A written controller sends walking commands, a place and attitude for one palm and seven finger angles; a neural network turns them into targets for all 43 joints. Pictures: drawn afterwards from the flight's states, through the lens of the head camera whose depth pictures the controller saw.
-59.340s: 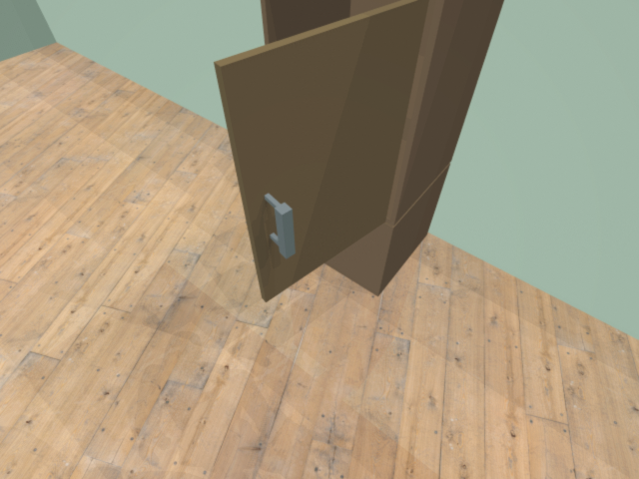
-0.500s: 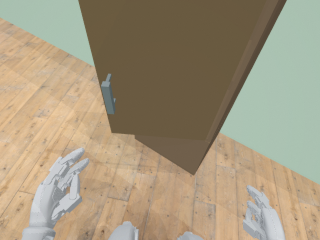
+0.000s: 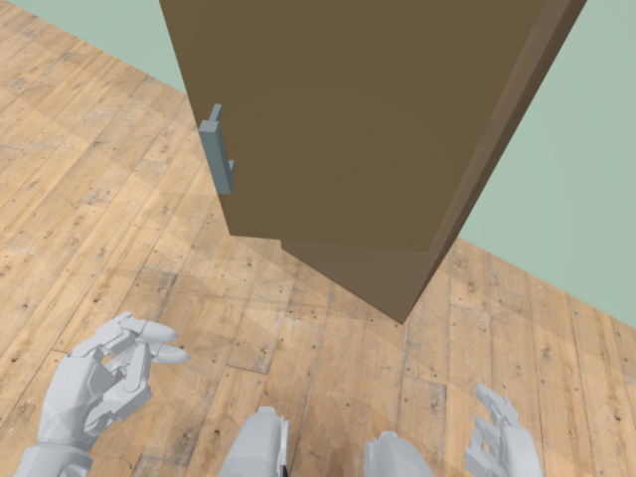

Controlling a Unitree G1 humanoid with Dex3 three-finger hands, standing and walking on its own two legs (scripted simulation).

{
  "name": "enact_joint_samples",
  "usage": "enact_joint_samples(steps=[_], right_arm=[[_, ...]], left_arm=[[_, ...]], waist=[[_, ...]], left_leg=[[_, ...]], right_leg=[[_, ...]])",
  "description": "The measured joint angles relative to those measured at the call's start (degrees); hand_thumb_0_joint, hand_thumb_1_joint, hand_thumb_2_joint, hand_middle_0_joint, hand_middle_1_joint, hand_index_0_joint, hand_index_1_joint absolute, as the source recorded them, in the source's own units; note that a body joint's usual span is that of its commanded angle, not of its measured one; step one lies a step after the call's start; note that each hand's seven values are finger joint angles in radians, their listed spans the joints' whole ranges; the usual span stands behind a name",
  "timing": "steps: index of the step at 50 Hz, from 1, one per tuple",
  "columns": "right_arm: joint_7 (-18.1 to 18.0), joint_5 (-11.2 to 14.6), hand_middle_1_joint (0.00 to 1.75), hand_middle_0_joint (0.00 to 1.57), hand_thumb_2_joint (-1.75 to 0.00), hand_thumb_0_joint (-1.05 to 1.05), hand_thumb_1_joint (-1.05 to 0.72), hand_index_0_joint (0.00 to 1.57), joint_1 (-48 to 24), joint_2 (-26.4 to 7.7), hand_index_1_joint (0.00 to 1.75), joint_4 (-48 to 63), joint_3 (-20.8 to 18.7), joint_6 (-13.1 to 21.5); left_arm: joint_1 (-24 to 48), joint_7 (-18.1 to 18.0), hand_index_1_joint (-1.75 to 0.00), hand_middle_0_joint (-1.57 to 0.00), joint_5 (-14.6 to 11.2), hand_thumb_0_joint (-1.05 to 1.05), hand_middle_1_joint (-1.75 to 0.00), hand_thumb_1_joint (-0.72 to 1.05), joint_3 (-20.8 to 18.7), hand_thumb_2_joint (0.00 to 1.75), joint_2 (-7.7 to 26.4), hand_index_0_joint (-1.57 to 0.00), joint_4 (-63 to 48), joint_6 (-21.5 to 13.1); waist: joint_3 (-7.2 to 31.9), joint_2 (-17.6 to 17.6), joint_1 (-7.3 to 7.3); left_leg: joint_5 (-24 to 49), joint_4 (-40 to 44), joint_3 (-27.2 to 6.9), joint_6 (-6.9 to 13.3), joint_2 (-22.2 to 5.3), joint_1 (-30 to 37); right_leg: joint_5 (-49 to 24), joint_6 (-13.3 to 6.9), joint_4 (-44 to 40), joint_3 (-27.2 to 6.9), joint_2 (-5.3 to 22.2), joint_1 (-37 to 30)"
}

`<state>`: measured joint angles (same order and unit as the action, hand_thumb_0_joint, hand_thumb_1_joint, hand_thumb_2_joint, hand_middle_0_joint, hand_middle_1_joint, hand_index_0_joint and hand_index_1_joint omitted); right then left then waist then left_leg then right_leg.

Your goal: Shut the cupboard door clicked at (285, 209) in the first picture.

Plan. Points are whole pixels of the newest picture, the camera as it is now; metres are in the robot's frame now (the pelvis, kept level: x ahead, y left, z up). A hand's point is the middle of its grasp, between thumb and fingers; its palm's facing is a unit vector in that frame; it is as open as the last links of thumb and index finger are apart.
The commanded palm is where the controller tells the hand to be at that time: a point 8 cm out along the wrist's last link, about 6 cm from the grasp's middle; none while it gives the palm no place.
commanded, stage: raise the hand and make a fist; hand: left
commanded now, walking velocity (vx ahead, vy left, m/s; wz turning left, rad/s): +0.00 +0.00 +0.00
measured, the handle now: (221, 150) +0.56 +0.20 +0.05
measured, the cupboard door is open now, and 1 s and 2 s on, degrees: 30 30 30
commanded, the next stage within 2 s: bring the fist close to the handle in 1.12 s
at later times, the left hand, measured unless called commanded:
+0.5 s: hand (131, 386) +0.21 +0.22 +0.05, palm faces +0.00 -1.00 -0.03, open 3.1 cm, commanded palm +0.19 +0.27 +0.05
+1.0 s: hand (151, 368) +0.23 +0.20 +0.05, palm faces -0.02 -1.00 -0.04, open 3.1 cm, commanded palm +0.20 +0.26 +0.05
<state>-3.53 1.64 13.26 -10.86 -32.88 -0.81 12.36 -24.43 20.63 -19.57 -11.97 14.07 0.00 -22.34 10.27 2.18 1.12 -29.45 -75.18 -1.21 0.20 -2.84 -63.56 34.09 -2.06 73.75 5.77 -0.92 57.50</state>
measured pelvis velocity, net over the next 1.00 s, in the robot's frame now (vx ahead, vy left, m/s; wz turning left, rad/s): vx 0.01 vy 0.01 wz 0.00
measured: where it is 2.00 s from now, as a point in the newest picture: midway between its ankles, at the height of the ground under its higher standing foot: outside the picture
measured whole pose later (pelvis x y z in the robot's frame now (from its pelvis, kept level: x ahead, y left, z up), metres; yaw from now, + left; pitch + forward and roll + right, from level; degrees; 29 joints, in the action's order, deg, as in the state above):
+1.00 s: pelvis +0.01 +0.01 +0.00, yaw +0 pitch +18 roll -4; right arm -2.4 0.7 14.1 -13.6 -28.2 0.3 8.8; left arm -23.2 14.2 -15.8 -8.1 14.8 -2.3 -23.4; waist 10.6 2.1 -0.2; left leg -30.2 -75.8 -1.4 1.5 -2.2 -64.2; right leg 34.3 -1.0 73.0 5.8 -0.5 57.2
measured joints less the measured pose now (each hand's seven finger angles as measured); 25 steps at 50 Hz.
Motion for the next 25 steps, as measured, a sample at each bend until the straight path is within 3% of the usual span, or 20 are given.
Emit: enact_joint_samples(steps=[8, 16, 25], right_arm=[[0.0, -0.3, 0.3, 0.2, -0.89, 0.02, -0.9, 0.2, 1.1, -2.8, 0.3, 0.9, -1.2, -0.3], [0.6, -0.7, 0.3, 0.2, -0.89, 0.01, -0.9, 0.2, -0.9, -2.3, 0.3, 3.8, 0.2, -1.4], [1.3, -1.1, 0.3, 0.2, -0.89, 0.01, -0.9, 0.21, -1.5, -1.3, 0.3, 5.9, 2.5, -2.3]], left_arm=[[-1.5, -3.1, -1.07, -0.91, 1.8, 0.02, -1.07, 0.9, 2.8, 0.9, -0.4, -0.91, -1.3, -3.8], [-1.2, -6.5, -1.23, -1.05, 3.9, 0.02, -1.23, 0.9, 4.5, 0.9, 0.2, -1.06, -3.8, -2.7], [-0.2, -6.8, -1.41, -1.21, 4.6, 0.02, -1.4, 0.9, 4.7, 0.9, 0.7, -1.22, -3.5, -0.9]], waist=[[-0.1, -0.6, -0.67], [-0.4, -0.9, -0.99], [0.2, -0.6, -0.44]], left_leg=[[-0.1, -0.9, 0.7, 1.4, 0.5, -1.0], [0.3, -0.7, 0.4, 2.1, 1.0, -1.0], [0.2, -0.3, 0.0, 2.3, 1.2, -0.5]], right_leg=[[-0.2, 1.1, 0.4, -0.7, 0.6, 0.8], [-0.8, 1.8, -0.5, -0.4, 1.0, 0.1], [-1.0, 2.1, -1.6, 0.1, 1.0, -0.9]])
